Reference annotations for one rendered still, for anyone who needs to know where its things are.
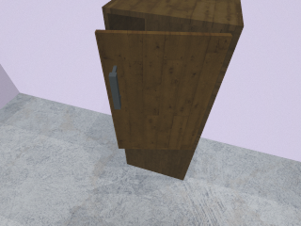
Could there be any handle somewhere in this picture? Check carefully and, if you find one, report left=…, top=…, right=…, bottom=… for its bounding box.
left=108, top=65, right=121, bottom=110

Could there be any cupboard door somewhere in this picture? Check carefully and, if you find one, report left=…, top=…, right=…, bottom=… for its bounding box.
left=94, top=29, right=232, bottom=150

